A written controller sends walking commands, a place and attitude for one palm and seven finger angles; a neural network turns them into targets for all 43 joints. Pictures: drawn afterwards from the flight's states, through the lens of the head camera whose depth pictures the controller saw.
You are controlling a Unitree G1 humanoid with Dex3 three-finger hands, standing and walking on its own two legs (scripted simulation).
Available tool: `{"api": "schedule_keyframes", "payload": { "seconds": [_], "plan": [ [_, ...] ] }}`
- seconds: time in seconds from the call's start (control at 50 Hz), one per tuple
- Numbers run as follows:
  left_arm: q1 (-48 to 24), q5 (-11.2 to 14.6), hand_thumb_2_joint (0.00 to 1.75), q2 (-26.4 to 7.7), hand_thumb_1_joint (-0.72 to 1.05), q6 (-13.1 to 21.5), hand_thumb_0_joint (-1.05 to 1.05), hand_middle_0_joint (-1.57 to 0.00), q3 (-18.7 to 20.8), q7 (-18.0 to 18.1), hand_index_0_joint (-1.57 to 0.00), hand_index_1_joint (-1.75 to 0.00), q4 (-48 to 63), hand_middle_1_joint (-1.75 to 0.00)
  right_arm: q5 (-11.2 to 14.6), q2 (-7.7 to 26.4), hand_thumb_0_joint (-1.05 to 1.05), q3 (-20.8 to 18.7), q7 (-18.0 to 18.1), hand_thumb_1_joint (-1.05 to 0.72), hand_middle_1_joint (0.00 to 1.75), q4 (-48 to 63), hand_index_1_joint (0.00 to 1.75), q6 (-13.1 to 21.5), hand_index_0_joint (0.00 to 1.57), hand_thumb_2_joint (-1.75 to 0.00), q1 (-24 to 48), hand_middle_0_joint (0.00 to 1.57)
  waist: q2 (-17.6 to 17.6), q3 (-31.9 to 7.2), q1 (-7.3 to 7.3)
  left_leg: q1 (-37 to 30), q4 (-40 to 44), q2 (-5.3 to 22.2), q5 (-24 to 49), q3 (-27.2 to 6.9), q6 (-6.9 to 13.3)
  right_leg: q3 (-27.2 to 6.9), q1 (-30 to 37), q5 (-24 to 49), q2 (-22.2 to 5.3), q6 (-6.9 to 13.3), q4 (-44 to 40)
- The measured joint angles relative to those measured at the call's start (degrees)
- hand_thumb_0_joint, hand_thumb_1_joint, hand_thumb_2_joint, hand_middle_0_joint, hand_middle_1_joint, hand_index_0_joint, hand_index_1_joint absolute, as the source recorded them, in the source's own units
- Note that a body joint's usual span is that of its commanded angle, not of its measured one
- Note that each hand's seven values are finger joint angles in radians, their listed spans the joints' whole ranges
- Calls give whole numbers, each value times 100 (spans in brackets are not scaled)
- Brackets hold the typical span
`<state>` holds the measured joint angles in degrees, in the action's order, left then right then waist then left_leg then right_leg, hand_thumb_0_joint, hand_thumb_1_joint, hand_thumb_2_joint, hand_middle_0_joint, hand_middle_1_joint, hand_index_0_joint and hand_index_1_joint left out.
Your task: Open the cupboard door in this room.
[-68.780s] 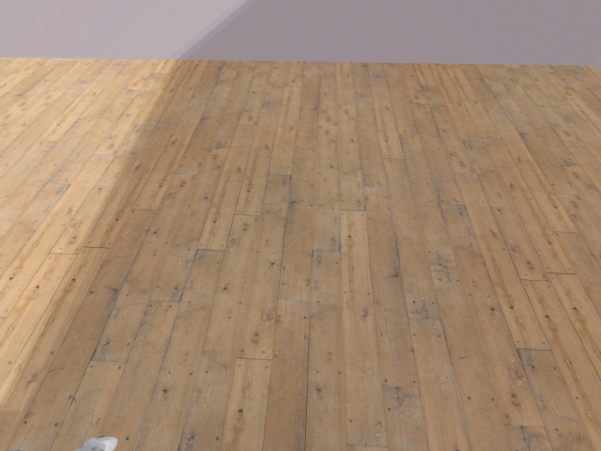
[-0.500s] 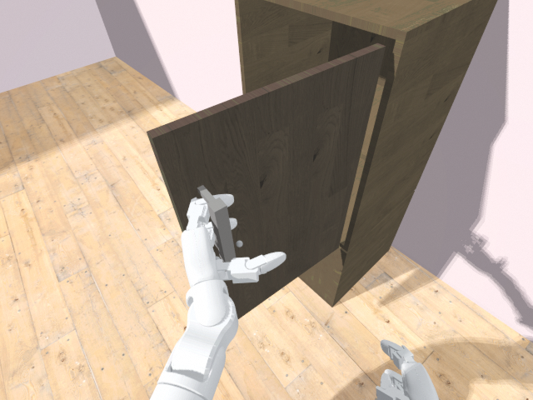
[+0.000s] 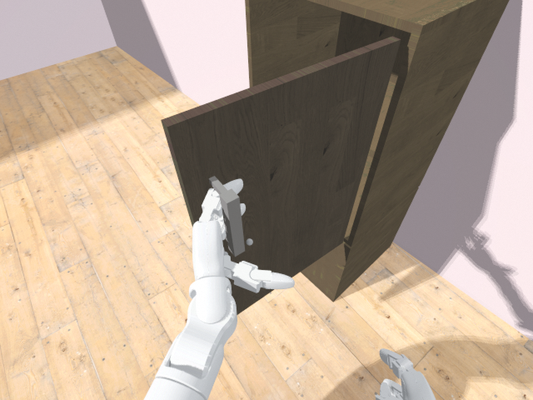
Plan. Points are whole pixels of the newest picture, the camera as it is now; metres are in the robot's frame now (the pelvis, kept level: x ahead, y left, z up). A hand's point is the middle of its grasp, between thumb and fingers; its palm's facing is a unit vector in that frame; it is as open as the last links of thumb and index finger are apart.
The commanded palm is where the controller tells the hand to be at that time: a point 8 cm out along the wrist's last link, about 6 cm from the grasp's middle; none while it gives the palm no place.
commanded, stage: slide the hand sideways off the handle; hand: left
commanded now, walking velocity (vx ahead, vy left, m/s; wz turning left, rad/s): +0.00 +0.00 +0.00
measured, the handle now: (226, 217) +0.36 +0.09 +0.09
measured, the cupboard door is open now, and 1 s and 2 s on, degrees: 84 84 84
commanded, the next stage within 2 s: draw the hand back to the body in 1.12 s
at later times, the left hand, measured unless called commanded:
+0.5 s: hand (238, 272) +0.27 +0.06 +0.09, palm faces -0.12 -0.99 -0.03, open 16.1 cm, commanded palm +0.24 +0.13 +0.09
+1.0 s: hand (186, 296) +0.23 +0.13 +0.08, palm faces -0.05 -1.00 -0.04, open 16.3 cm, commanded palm +0.21 +0.18 +0.09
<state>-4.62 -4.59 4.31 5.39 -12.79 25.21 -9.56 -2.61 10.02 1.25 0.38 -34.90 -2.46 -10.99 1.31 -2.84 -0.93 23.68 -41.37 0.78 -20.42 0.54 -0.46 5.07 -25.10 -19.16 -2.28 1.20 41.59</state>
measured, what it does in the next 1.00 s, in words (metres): stands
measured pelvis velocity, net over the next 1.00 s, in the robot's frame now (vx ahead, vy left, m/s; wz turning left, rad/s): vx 0.02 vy -0.01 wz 0.00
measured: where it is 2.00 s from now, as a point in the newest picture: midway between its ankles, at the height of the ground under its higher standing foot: outside the picture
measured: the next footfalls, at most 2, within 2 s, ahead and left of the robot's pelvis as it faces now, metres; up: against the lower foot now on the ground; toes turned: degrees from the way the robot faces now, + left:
none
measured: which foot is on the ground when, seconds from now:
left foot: down 0.00-1.00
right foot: down 0.00-1.00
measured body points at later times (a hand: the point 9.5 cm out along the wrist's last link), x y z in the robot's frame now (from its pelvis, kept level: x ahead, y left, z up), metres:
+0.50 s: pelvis +0.00 -0.01 +0.00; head +0.01 -0.03 +0.45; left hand +0.27 +0.12 +0.09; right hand +0.18 -0.23 -0.08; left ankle +0.01 +0.13 -0.72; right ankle +0.03 -0.11 -0.72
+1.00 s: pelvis +0.02 -0.01 +0.00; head +0.04 -0.03 +0.44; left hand +0.23 +0.18 +0.09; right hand +0.21 -0.23 -0.08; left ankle +0.01 +0.13 -0.72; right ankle +0.03 -0.11 -0.72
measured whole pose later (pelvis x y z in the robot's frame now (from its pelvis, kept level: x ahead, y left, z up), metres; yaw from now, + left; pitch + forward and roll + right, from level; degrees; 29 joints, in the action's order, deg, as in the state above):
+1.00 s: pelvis +0.02 -0.01 +0.00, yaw +0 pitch +4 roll +0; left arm 24.7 11.6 -9.9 10.9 1.2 -9.9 12.7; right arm 1.0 13.4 1.9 2.4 -29.1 9.4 -14.5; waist 2.6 -3.5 -1.3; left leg 24.1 -43.8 2.0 -23.8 0.1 -1.5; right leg 5.3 -25.7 -22.6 -1.2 1.9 44.1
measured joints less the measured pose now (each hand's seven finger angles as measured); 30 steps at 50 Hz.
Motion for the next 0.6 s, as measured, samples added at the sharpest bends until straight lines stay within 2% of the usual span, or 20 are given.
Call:
{"api": "schedule_keyframes", "payload": {
  "seconds": [0.04,0.08,0.1,0.14,0.2,0.32,0.44,0.6],
  "plan": [
    [97,97,30,-386,-50,213,-1,-34,-49,-862,-28,-55,79,-54,81,38,1,25,51,-90,30,97,30,74,20,-90,-88,20,4,33,-20,4,-33,-13,-3,-17,3,15,2,-16,-15,3,42],
    [116,378,30,-738,-50,338,-1,-30,-105,-1671,-24,-49,119,-48,190,112,1,62,109,-90,30,174,30,176,20,-90,-156,20,64,76,-24,-4,-80,-21,-17,-41,6,38,31,-27,-24,0,66],
    [95,551,30,-853,-50,332,-1,-28,-122,-1981,-22,-46,114,-45,239,149,1,85,139,-90,30,190,30,231,20,-90,-171,20,96,95,-19,-13,-95,-24,-21,-47,9,43,48,-27,-28,-5,68],
    [49,870,30,-932,-50,234,-1,-24,-105,-2348,-19,-42,71,-41,312,199,1,131,181,-90,30,191,30,337,20,-90,-167,20,139,115,0,-45,-83,-27,-15,-32,13,28,74,-14,-29,-15,55],
    [95,1122,30,-821,-51,93,-1,-20,35,-2432,-18,-37,78,-36,346,199,1,178,177,-90,30,194,30,469,20,-90,-146,20,132,111,26,-120,16,-23,27,38,12,-42,94,25,-22,-23,10],
    [445,958,30,-672,-50,88,-1,-19,167,-2246,-19,-34,376,-34,298,109,1,202,38,-90,30,318,30,592,20,-90,-160,20,41,88,60,-233,170,27,67,152,-17,-153,108,56,37,7,-47],
    [1045,938,30,-852,-50,199,-1,-20,357,-2388,-19,-33,894,-33,290,105,1,185,19,-90,30,401,30,575,20,-90,-180,20,19,108,57,-338,236,105,41,170,-70,-166,191,37,120,55,-106],
    [1655,1142,30,-1124,-50,283,-1,-21,692,-2725,-19,-32,1380,-33,314,245,1,108,116,-90,30,404,30,705,20,-90,-171,20,79,109,24,-286,179,144,-27,63,-118,-62,197,-43,155,95,-96]
  ]
}}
